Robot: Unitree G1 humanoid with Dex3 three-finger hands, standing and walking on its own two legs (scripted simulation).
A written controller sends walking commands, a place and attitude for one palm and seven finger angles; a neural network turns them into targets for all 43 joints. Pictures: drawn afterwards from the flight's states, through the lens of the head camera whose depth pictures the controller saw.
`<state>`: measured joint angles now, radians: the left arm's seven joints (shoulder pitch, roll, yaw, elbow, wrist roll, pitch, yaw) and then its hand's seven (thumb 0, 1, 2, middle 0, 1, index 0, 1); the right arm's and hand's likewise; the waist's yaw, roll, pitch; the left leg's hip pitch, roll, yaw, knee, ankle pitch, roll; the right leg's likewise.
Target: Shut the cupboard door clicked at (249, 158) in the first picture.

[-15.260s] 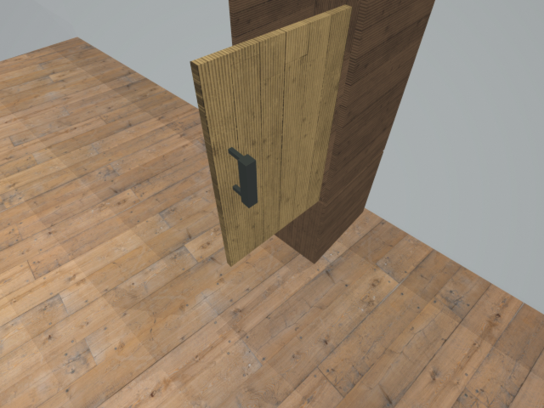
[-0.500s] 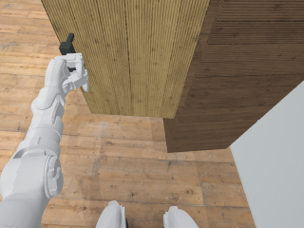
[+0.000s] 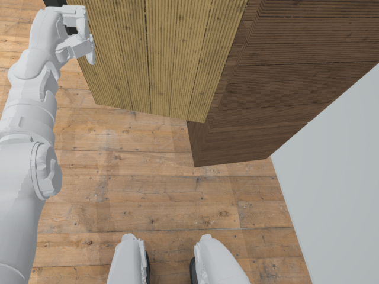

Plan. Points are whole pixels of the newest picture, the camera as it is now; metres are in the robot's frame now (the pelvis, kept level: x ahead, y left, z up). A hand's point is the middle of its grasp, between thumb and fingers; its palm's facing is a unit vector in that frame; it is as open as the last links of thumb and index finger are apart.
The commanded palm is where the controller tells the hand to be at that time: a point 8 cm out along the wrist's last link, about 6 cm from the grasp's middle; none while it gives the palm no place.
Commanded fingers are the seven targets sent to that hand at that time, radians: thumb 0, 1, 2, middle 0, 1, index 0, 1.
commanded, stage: push the door shut along its arc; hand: left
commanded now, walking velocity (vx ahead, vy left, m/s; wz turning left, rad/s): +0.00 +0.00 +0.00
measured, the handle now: (68, 16) +0.64 +0.18 +0.11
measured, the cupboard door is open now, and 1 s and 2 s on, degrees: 73 64 64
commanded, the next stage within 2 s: pull the fist back off the door in 0.38 s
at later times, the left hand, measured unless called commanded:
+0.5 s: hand (120, 20) +0.61 +0.08 +0.12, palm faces -0.36 -0.93 -0.02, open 3.1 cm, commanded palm +0.62 +0.10 +0.11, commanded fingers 0.00 0.90 0.90 -1.30 -1.50 -1.30 -1.50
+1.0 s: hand (114, 31) +0.58 +0.09 +0.12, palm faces -0.01 -1.00 -0.03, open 3.1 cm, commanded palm +0.54 +0.13 +0.11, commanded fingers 0.00 0.90 0.90 -1.30 -1.50 -1.30 -1.50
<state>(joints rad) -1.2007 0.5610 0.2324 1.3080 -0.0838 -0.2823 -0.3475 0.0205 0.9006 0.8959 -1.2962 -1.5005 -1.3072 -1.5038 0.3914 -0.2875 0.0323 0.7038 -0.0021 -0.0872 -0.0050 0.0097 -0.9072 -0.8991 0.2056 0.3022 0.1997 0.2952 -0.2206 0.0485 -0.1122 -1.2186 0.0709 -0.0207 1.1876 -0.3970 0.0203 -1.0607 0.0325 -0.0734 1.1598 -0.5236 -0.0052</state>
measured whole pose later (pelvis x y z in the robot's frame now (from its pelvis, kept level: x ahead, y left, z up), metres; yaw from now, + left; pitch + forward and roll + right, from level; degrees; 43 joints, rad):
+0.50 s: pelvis +0.00 +0.01 -0.02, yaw -2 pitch +30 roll -6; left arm -1.48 0.63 0.24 1.38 0.03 -0.17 -0.37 0.02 0.90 0.90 -1.30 -1.50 -1.30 -1.50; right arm 0.41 -0.27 0.06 0.69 -0.04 -0.10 -0.01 0.01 -0.91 -0.90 0.21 0.30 0.20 0.30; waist -0.33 0.07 -0.11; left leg -1.38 0.08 -0.02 1.28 -0.43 0.04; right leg -1.21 0.05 -0.07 1.23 -0.55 0.01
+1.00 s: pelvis +0.04 -0.02 +0.03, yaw +0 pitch +24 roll -3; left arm -1.04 0.38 0.32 1.20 -0.01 -0.33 -0.04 0.02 0.89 0.89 -1.29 -1.50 -1.30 -1.50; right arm 0.47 -0.26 0.00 0.65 -0.05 0.01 0.08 0.01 -0.91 -0.90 0.21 0.30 0.20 0.30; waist -0.22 0.06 -0.14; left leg -1.06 0.08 0.00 1.07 -0.42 0.00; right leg -0.92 0.05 -0.05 1.04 -0.53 -0.02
